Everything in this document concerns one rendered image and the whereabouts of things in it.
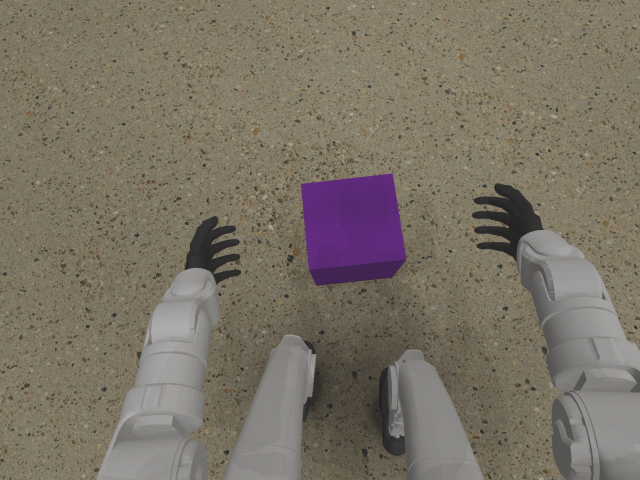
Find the robot left upper arm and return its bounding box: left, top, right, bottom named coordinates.
left=99, top=436, right=208, bottom=480

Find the left robot hand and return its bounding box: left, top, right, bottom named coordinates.
left=184, top=216, right=241, bottom=285

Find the robot left forearm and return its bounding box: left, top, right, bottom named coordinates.
left=96, top=268, right=221, bottom=480

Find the robot right forearm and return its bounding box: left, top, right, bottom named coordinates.
left=516, top=230, right=640, bottom=393

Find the left robot thigh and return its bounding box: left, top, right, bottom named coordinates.
left=223, top=344, right=316, bottom=480

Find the robot thigh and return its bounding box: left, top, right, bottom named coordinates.
left=223, top=344, right=316, bottom=480
left=388, top=359, right=484, bottom=480

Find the right robot hand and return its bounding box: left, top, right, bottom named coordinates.
left=472, top=183, right=544, bottom=261

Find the robot right upper arm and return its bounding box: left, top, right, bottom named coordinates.
left=552, top=390, right=640, bottom=480

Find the right robot thigh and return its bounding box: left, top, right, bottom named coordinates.
left=388, top=359, right=484, bottom=480

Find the carton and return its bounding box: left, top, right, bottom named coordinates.
left=301, top=173, right=406, bottom=286

